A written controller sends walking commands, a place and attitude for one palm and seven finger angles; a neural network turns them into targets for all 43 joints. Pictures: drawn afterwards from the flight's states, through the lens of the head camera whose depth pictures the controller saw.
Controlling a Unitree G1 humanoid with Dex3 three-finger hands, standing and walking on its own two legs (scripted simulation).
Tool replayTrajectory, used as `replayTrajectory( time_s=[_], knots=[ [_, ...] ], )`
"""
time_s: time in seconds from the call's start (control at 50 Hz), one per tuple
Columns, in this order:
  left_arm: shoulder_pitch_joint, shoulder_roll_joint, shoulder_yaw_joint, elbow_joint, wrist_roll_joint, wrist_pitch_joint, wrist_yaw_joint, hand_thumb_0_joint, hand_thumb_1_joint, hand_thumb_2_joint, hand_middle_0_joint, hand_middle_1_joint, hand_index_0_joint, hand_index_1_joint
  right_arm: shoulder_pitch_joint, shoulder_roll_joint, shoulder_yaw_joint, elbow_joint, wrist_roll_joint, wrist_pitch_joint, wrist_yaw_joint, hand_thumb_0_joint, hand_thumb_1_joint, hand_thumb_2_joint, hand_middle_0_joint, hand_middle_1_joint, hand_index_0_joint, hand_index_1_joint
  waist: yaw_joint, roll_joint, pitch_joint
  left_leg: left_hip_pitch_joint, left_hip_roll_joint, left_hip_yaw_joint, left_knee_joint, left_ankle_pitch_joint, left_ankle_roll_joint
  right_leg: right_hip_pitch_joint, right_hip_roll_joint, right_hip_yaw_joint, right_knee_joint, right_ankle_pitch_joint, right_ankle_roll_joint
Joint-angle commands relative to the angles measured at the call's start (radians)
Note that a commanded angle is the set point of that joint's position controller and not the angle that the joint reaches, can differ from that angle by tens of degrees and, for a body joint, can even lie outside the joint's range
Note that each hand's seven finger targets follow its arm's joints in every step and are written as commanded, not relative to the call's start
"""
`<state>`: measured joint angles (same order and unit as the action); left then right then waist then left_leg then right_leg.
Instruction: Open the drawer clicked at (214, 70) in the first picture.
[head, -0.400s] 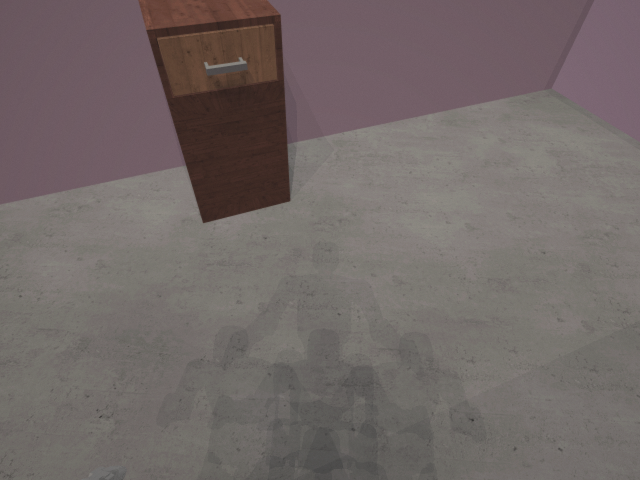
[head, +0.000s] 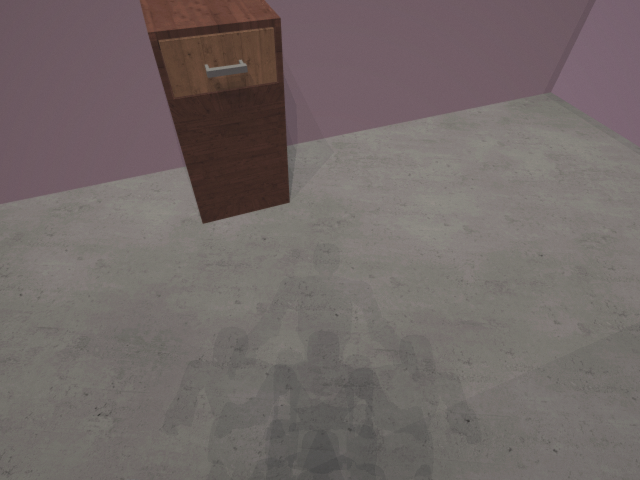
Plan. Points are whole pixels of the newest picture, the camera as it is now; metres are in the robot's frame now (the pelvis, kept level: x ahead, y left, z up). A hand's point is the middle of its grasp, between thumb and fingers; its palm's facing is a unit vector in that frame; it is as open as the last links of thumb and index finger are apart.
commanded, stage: stand and wait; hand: left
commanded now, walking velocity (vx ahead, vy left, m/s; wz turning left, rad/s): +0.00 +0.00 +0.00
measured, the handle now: (225, 67) +1.30 +0.39 -0.09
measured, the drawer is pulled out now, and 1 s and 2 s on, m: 0.00 0.00 0.00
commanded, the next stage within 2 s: look at it before walking up in 0.42 s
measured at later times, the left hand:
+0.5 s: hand out of the picture +0.07 +0.24 -0.15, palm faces -0.04 -0.94 -0.33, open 7.4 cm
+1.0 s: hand out of the picture +0.05 +0.24 -0.16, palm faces -0.05 -0.95 -0.32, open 7.4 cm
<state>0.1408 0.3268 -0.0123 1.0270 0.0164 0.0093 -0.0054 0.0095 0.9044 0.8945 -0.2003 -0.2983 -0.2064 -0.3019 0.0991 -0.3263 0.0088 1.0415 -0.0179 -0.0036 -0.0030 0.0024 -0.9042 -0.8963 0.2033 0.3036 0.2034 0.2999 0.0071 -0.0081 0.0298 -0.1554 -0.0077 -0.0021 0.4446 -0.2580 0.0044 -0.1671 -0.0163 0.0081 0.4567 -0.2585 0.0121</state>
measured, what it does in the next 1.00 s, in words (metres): stands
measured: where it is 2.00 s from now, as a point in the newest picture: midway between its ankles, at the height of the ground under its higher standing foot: outside the picture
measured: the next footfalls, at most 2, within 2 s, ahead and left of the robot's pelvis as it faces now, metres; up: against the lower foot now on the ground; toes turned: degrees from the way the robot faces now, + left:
left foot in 1.68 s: +0.16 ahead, +0.12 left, +0.00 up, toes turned +0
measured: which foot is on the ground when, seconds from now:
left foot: down 0.00-1.00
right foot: down 0.00-1.00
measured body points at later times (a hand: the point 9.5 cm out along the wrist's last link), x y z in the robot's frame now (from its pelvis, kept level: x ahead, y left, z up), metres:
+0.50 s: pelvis -0.01 -0.01 +0.00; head -0.01 +0.00 +0.45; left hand +0.07 +0.29 -0.13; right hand +0.06 -0.30 -0.13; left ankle -0.01 +0.12 -0.74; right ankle -0.01 -0.13 -0.74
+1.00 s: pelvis -0.01 +0.00 +0.00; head -0.01 +0.00 +0.45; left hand +0.06 +0.29 -0.13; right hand +0.06 -0.30 -0.13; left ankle -0.01 +0.12 -0.74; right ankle -0.01 -0.13 -0.74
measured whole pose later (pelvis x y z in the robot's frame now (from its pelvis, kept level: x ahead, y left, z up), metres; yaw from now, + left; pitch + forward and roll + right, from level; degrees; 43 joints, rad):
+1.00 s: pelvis -0.01 +0.00 +0.00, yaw -1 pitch -2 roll +0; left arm 0.15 0.34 -0.01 1.09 0.02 0.00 -0.01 0.01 0.91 0.89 -0.20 -0.30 -0.21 -0.30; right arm 0.12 -0.34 0.01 1.12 -0.01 0.00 0.00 0.00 -0.91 -0.90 0.20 0.30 0.20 0.30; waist 0.00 -0.01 0.04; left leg -0.14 0.01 0.01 0.38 -0.21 0.00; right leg -0.15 0.00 0.02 0.39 -0.20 0.01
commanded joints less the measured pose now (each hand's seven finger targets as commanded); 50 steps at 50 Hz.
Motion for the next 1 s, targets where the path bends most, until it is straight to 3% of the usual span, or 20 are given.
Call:
replayTrajectory(
  time_s=[0.0, 0.44, 0.98],
  knots=[
    [-0.05, 0.213, 0.047, -0.063, -0.007, -0.03, 0.02, 0.0, 0.9, 0.9, -0.2, -0.3, -0.2, -0.3, -0.057, -0.205, -0.05, -0.059, 0.006, -0.027, -0.011, 0.0, -0.9, -0.9, 0.2, 0.3, 0.2, 0.3, -0.007, 0.001, -0.081, 0.017, 0.113, -0.081, -0.073, 0.214, 0.032, 0.019, -0.103, 0.087, -0.072, 0.22, -0.044],
    [-0.051, 0.218, 0.044, -0.015, -0.006, -0.031, 0.017, 0.0, 0.9, 0.9, -0.2, -0.3, -0.2, -0.3, -0.035, -0.214, -0.044, 0.0, 0.009, -0.027, -0.008, 0.0, -0.9, -0.9, 0.2, 0.3, 0.2, 0.3, -0.004, 0.008, -0.045, 0.01, 0.121, -0.095, -0.125, 0.138, 0.028, 0.007, -0.101, 0.103, -0.129, 0.117, -0.042],
    [-0.039, 0.218, 0.043, -0.006, -0.004, -0.035, 0.017, 0.0, 0.9, 0.9, -0.2, -0.3, -0.2, -0.3, -0.033, -0.214, -0.045, 0.009, 0.012, -0.027, -0.006, 0.0, -0.9, -0.9, 0.2, 0.3, 0.2, 0.3, -0.006, 0.002, -0.055, 0.026, 0.126, -0.093, -0.13, 0.151, 0.025, 0.01, -0.1, 0.106, -0.141, 0.142, -0.04]
  ],
)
